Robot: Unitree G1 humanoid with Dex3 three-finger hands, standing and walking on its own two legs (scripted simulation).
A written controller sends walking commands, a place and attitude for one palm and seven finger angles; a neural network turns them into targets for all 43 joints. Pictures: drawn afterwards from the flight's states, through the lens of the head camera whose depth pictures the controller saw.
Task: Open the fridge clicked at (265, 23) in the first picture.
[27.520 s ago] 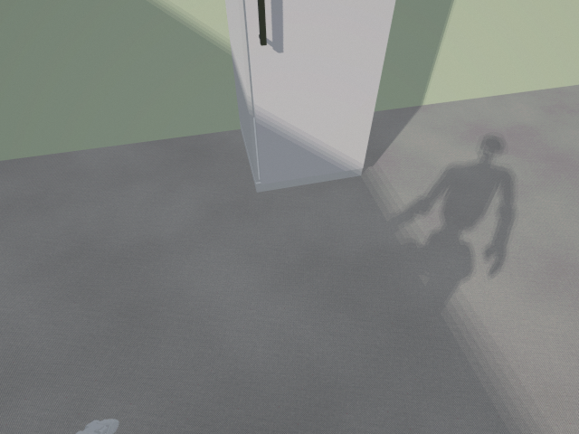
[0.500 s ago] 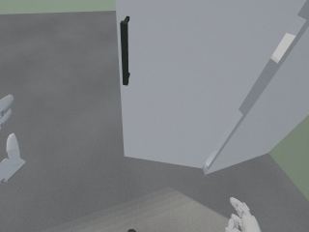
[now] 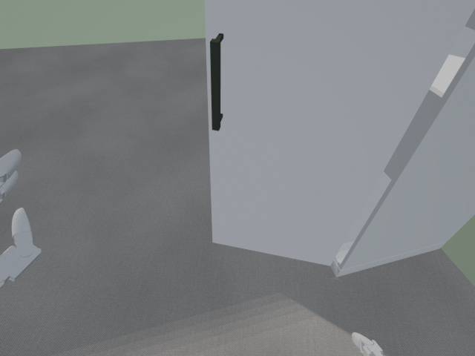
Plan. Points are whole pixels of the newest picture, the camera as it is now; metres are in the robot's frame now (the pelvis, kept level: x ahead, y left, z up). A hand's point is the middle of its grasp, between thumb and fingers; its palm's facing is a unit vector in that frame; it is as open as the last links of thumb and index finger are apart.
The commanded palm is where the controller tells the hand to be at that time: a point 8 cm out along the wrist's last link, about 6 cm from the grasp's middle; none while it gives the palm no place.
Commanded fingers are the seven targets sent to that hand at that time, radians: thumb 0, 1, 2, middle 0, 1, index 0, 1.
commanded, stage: stop stepping back and stand still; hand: left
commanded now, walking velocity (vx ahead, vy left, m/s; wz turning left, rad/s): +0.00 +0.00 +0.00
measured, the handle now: (218, 85) +0.71 +0.10 +0.13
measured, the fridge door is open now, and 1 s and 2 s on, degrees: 63 63 63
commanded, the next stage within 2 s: let the arm hang, fingers relaxed in 0.38 s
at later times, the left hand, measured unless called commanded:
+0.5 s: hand (24, 238) +0.22 +0.29 +0.16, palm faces +0.39 -0.79 -0.47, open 7.4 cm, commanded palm none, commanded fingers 0.00 0.90 0.90 -0.20 -0.30 -0.20 -0.30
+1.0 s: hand out of the picture -0.07 +0.21 -0.17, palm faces +0.07 -0.98 -0.17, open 7.2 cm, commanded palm none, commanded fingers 0.00 0.90 0.90 -0.20 -0.30 -0.20 -0.30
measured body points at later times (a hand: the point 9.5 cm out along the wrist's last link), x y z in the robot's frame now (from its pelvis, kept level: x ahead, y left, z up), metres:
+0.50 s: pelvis +0.02 +0.03 +0.01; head +0.02 +0.03 +0.46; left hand +0.19 +0.33 +0.18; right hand +0.20 -0.20 -0.07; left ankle +0.05 +0.13 -0.73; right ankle -0.01 -0.08 -0.73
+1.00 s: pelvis +0.00 +0.03 +0.00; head +0.03 +0.05 +0.45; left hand -0.07 +0.26 -0.16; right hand -0.02 -0.21 -0.14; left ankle +0.05 +0.13 -0.73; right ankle -0.01 -0.08 -0.73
